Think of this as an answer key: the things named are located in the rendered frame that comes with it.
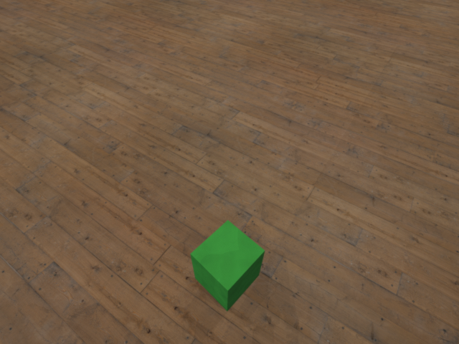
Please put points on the carton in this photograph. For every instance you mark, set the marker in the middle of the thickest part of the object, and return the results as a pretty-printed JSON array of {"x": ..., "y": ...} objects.
[{"x": 227, "y": 263}]

